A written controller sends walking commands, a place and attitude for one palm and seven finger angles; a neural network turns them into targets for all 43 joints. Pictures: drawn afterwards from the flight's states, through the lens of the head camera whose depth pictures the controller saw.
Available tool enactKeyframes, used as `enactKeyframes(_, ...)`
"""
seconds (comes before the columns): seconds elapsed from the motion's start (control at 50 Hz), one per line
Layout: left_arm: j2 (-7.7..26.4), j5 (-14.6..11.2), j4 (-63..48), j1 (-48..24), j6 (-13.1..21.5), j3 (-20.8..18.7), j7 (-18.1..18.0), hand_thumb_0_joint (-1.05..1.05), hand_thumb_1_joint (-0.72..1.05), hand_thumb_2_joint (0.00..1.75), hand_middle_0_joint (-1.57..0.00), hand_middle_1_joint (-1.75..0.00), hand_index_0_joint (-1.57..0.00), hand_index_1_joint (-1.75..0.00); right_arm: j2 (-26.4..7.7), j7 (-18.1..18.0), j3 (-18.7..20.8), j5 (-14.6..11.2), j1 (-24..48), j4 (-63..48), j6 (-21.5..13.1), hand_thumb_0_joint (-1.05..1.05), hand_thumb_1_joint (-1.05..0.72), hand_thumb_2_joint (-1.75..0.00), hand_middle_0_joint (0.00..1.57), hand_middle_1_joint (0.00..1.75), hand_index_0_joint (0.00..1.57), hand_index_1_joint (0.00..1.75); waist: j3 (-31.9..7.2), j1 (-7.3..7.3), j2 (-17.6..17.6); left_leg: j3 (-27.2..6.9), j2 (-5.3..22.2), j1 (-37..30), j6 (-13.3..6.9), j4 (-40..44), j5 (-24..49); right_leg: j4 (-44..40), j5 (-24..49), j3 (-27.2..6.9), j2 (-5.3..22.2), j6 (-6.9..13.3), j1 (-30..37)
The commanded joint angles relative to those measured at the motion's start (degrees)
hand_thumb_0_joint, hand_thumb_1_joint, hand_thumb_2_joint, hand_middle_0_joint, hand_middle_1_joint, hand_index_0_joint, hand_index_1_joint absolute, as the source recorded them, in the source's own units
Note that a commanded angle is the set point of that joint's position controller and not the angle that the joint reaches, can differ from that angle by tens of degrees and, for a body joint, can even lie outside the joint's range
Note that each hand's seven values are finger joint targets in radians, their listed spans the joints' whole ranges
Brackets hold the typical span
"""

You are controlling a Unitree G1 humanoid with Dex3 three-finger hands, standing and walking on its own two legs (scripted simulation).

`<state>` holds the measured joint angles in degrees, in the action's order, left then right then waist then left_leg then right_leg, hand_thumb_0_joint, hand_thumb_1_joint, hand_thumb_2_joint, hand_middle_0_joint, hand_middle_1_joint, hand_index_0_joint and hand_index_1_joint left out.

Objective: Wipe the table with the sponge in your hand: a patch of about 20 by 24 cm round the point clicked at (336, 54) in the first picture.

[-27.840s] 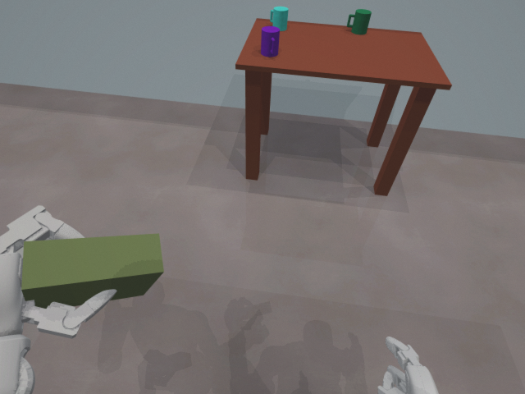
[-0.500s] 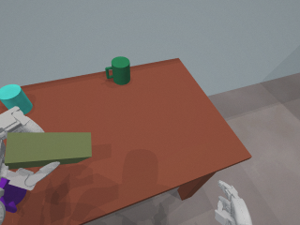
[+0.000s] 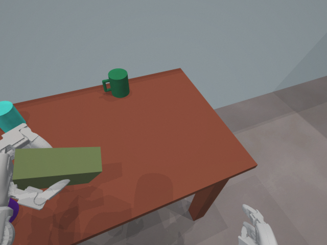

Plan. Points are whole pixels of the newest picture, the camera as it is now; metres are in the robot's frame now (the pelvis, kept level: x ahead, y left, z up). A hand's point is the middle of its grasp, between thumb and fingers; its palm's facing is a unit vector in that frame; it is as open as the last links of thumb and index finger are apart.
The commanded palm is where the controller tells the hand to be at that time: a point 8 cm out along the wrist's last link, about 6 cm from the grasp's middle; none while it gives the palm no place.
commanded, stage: look again from close up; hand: left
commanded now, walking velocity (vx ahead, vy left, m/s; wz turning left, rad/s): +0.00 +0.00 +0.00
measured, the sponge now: (71, 168) +0.23 +0.20 +0.12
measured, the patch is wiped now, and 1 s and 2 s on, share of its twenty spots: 0.00 0.00 0.00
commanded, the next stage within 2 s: turn the palm down, sponge in hand in 0.36 s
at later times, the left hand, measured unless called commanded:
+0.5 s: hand (34, 156) +0.23 +0.25 +0.16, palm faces +0.33 -0.82 -0.47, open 9.1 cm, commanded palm +0.16 +0.28 +0.17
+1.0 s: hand (25, 169) +0.21 +0.27 +0.15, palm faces +0.43 -0.58 -0.69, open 9.1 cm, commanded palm +0.17 +0.27 +0.16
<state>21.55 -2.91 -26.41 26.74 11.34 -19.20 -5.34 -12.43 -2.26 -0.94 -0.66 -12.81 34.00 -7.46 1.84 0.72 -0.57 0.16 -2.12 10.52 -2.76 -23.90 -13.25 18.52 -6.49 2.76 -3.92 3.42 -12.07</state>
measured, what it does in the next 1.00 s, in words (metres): stands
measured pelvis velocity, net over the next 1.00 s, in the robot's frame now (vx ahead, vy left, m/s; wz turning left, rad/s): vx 0.00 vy -0.02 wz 0.04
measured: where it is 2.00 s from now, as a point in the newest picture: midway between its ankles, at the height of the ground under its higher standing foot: outside the picture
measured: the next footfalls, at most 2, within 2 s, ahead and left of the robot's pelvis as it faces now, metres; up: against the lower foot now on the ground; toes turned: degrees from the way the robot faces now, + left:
none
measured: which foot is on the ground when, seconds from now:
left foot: down 0.00-1.00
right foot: down 0.00-1.00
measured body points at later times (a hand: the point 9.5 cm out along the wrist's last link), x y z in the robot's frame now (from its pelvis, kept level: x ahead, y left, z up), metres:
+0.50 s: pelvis +0.00 +0.00 +0.00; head +0.02 +0.02 +0.45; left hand +0.20 +0.30 +0.19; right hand +0.18 -0.21 -0.07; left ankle -0.01 +0.08 -0.74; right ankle +0.04 -0.08 -0.74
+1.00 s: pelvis +0.00 -0.02 -0.02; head +0.00 -0.04 +0.43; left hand +0.18 +0.29 +0.19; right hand +0.23 -0.22 -0.10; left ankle -0.01 +0.08 -0.74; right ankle +0.04 -0.08 -0.74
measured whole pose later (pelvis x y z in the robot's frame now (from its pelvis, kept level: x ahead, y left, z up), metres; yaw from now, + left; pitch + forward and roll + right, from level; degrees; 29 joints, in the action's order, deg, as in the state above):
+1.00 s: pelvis +0.00 -0.02 -0.02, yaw +2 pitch +0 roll +0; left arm 27.7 11.1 -25.1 19.4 -5.9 -17.8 -6.3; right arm -14.4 -2.0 -1.9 0.0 -7.7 34.6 -2.9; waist -1.3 4.9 3.1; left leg -1.8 -3.0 16.5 -1.7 -35.4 -19.0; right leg 34.0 -15.1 4.3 -3.3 4.9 -19.3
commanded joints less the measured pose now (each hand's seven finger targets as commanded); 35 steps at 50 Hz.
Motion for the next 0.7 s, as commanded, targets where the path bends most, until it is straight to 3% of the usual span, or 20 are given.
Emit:
enactKeyframes(0.0, 8.9, -0.5, -11.5, -4.9, 3.5, -6.2, -1.5, 0.0, 0.1, 1.3, -1.2, -1.6, -1.2, -1.6, -7.0, -0.6, 2.7, -0.4, 5.9, -9.2, -3.1, 0.0, -0.9, -0.9, 0.2, 0.3, 0.2, 0.3, -7.7, 0.17, 2.3, -6.9, 6.1, 2.5, 1.0, 4.6, 3.7, -3.5, -0.2, -10.4, 8.7, -1.5, 5.7)
enactKeyframes(0.02, 9.0, -0.5, -11.5, -4.9, 3.4, -6.2, -1.5, 0.0, 0.1, 1.3, -1.2, -1.6, -1.2, -1.6, -7.0, -0.6, 2.7, -0.5, 5.7, -9.3, -3.1, 0.0, -0.9, -0.9, 0.2, 0.3, 0.2, 0.3, -7.6, 0.21, 1.6, -7.1, 6.2, 2.9, 1.0, 4.7, 3.9, -3.3, 0.1, -10.1, 8.8, -1.6, 6.2)
enactKeyframes(0.04, 9.6, -0.4, -11.9, -4.8, 3.5, -6.7, -1.5, 0.0, 0.1, 1.3, -1.2, -1.6, -1.2, -1.6, -6.9, -0.6, 2.5, -0.6, 6.7, -9.0, -3.3, 0.0, -0.9, -0.9, 0.2, 0.3, 0.2, 0.3, -7.4, 0.16, 3.5, -6.9, 6.0, 1.9, 0.9, 5.1, 3.9, -3.5, 0.1, -10.2, 8.3, -1.6, 5.1)
enactKeyframes(0.14, 9.9, -0.3, -12.1, -5.2, 3.2, -6.7, -1.6, 0.0, 0.1, 1.3, -1.2, -1.6, -1.2, -1.6, -6.8, -0.7, 2.5, -0.6, 6.6, -8.9, -3.4, 0.0, -0.9, -0.9, 0.2, 0.3, 0.2, 0.3, -6.8, 0.27, 2.4, -7.0, 6.0, 2.4, 0.8, 5.3, 2.8, -4.0, -1.8, -10.2, 8.4, -1.7, 4.8)
enactKeyframes(0.16, 8.7, -0.4, -11.3, -5.3, 3.3, -5.7, -1.5, 0.0, 0.1, 1.3, -1.2, -1.6, -1.2, -1.6, -6.6, -0.7, 2.3, -0.3, 6.1, -9.0, -3.2, 0.0, -0.9, -0.9, 0.2, 0.3, 0.2, 0.3, -6.8, 0.24, 2.0, -6.9, 6.2, 3.0, 0.7, 5.5, 2.7, -3.8, -2.1, -9.6, 8.5, -1.8, 5.5)
enactKeyframes(0.22, 9.3, -0.3, -11.6, -5.3, 3.0, -6.3, -1.5, 0.0, 0.1, 1.3, -1.2, -1.6, -1.2, -1.6, -6.8, -0.7, 2.6, -0.4, 5.7, -9.2, -3.1, 0.0, -0.9, -0.9, 0.2, 0.3, 0.2, 0.3, -7.2, 0.29, 1.9, -7.1, 6.3, 3.1, 0.8, 5.1, 3.6, -3.8, -0.3, -10.3, 8.8, -1.6, 6.2)
enactKeyframes(0.28, 9.2, -0.2, -12.5, -5.4, 3.1, -6.0, -1.5, 0.0, 0.1, 1.3, -1.2, -1.6, -1.2, -1.6, -6.7, -0.7, 2.4, -0.4, 6.0, -9.2, -3.1, 0.0, -0.9, -0.9, 0.2, 0.3, 0.2, 0.3, -8.1, 0.23, 3.9, -7.2, 6.5, 3.0, 1.0, 5.4, 5.0, -2.6, 2.1, -9.7, 8.5, -1.5, 7.2)
enactKeyframes(0.42, 9.0, -0.5, -11.9, -5.1, 2.4, -6.0, -1.5, 0.0, 0.1, 1.3, -1.2, -1.6, -1.2, -1.6, -6.5, -0.8, 2.4, -0.5, 5.6, -9.5, -2.8, 0.0, -0.9, -0.9, 0.2, 0.3, 0.2, 0.3, -8.0, 0.27, 2.5, -7.4, 7.0, 2.9, 1.5, 5.8, 7.4, -1.5, 5.9, -9.2, 8.4, -1.6, 8.1)
enactKeyframes(0.44, 52.7, 1.7, -32.6, -59.5, 11.7, -19.7, -1.5, 0.0, 0.1, 1.3, -1.2, -1.6, -1.2, -1.6, -12.1, -4.4, -8.4, -5.9, -5.1, -15.7, -0.1, 0.0, -0.9, -0.9, 0.2, 0.3, 0.2, 0.3, -5.2, -4.49, 21.8, -9.1, 6.2, 20.5, -1.3, 6.5, -4.9, 9.1, -6.2, -4.7, 1.1, -6.4, 17.1)
enactKeyframes(0.46, 24.5, 7.1, -2.5, -42.6, -1.4, -17.1, 1.7, 0.0, 0.1, 1.3, -1.2, -1.6, -1.2, -1.6, -5.7, -2.6, 3.3, 1.4, 9.4, -5.8, -2.6, 0.0, -0.9, -0.9, 0.2, 0.3, 0.2, 0.3, -12.0, 3.37, 19.1, -0.8, 2.9, 2.6, 3.1, 2.3, 6.2, 7.6, -6.0, -2.5, 2.9, -0.1, 5.6)
enactKeyframes(0.48, 19.3, 3.8, 0.6, -32.2, -3.5, -8.6, 2.2, 0.0, 0.1, 1.3, -1.2, -1.6, -1.2, -1.6, -10.1, 0.6, 3.3, 2.1, 6.8, -5.9, -3.5, 0.0, -0.9, -0.9, 0.2, 0.3, 0.2, 0.3, -7.0, 0.29, 11.5, -3.2, 2.3, 2.5, 5.6, 2.8, 13.0, 5.9, -1.0, 1.5, 1.9, 0.1, 0.6)
enactKeyframes(0.5, 18.3, 2.6, -0.6, -24.9, -5.4, -10.3, 2.5, 0.0, 0.1, 1.3, -1.2, -1.6, -1.2, -1.6, -11.9, 1.3, 4.4, 1.0, 5.9, -6.1, -2.6, 0.0, -0.9, -0.9, 0.2, 0.3, 0.2, 0.3, -14.5, 3.06, 10.7, -2.9, 3.5, -3.6, 5.5, 1.0, 18.7, 7.5, 2.0, 1.0, 1.3, 0.1, 0.5)
enactKeyframes(0.52, 11.8, -0.1, -2.9, -23.2, -8.0, -6.5, 4.6, 0.0, 0.1, 1.3, -1.2, -1.6, -1.2, -1.6, -10.2, 1.0, 3.2, 0.2, 8.3, -7.6, -2.9, 0.0, -0.9, -0.9, 0.2, 0.3, 0.2, 0.3, -16.4, 3.81, 10.6, -2.6, 3.0, -6.1, 5.6, 0.4, 20.0, 7.1, 3.5, 0.5, 1.8, -0.3, 0.5)
enactKeyframes(0.54, 8.3, -2.9, 0.6, -15.6, -11.5, -5.5, 6.4, 0.0, 0.1, 1.3, -1.2, -1.6, -1.2, -1.6, -9.3, 1.6, 2.4, -1.1, 10.2, -7.1, -3.2, 0.0, -0.9, -0.9, 0.2, 0.3, 0.2, 0.3, -15.3, 4.36, 8.4, -2.6, 3.2, -5.9, 5.7, 0.4, 17.8, 6.8, 2.3, 0.4, 1.5, -0.3, 0.7)
enactKeyframes(0.58, 9.5, -2.6, -3.7, -10.9, -15.7, -3.8, 8.6, 0.0, 0.1, 1.3, -1.2, -1.6, -1.2, -1.6, -10.8, 1.9, 2.4, -1.1, 9.4, -6.8, -2.8, 0.0, -0.9, -0.9, 0.2, 0.3, 0.2, 0.3, -12.6, 4.6, 2.6, -2.3, 2.9, -2.9, 4.4, 0.1, 19.5, 7.0, 6.2, 1.8, 2.3, -1.1, 2.6)
enactKeyframes(0.62, 9.7, 2.3, -7.0, -8.9, -17.7, -0.4, 9.4, 0.0, 0.1, 1.3, -1.2, -1.6, -1.2, -1.6, -10.5, 2.7, 2.1, -1.2, 11.2, -8.5, -1.8, 0.0, -0.9, -0.9, 0.2, 0.3, 0.2, 0.3, -9.3, 4.01, -1.3, -2.5, 2.8, -0.6, 3.5, 0.0, 19.1, 7.8, 5.6, 1.9, 2.0, -1.4, 1.1)
enactKeyframes(0.64, 9.8, 4.4, -9.0, -6.9, -18.0, -0.2, 8.8, 0.0, 0.1, 1.3, -1.2, -1.6, -1.2, -1.6, -9.5, 3.5, 1.2, -2.0, 13.6, -9.5, -1.2, 0.0, -0.9, -0.9, 0.2, 0.3, 0.2, 0.3, -7.2, 4.24, -0.4, -2.5, 3.0, -0.1, 3.3, 0.1, 17.0, 8.0, 3.5, 1.1, 1.3, -1.2, -0.1)
enactKeyframes(0.66, 10.1, 5.9, -12.4, -8.5, -16.6, 0.0, 8.1, 0.0, 0.1, 1.3, -1.2, -1.6, -1.2, -1.6, -9.7, 3.3, 1.7, -0.8, 12.7, -9.8, -1.0, 0.0, -0.9, -0.9, 0.2, 0.3, 0.2, 0.3, -7.5, 3.89, -1.6, -2.8, 2.9, 0.1, 3.2, -0.1, 17.4, 8.4, 4.2, 1.4, 1.7, -1.2, -0.2)
enactKeyframes(0.68, 13.8, 6.7, -12.3, -7.2, -15.3, -3.8, 6.6, 0.0, 0.1, 1.3, -1.2, -1.6, -1.2, -1.6, -10.2, 3.0, 2.2, -0.2, 12.2, -9.8, -0.5, 0.0, -0.9, -0.9, 0.2, 0.3, 0.2, 0.3, -7.9, 3.92, -3.2, -3.3, 3.1, 1.1, 3.2, -0.3, 14.8, 8.9, 2.3, 1.2, 1.5, -1.4, -0.9)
